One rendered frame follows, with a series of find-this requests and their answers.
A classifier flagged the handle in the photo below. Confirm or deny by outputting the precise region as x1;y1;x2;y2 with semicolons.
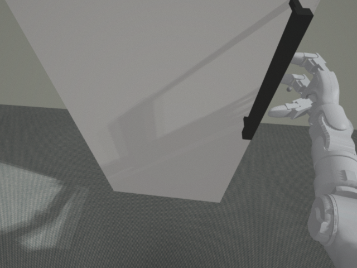
242;0;313;140

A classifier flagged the robot right forearm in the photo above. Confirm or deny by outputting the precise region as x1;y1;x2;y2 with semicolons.
308;104;357;199

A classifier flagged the robot right hand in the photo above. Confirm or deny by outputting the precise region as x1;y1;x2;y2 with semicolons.
268;52;339;119

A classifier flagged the right robot upper arm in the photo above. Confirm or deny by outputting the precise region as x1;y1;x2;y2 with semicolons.
307;194;357;268

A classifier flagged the fridge door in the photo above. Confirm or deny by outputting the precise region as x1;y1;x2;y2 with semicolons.
5;0;320;203

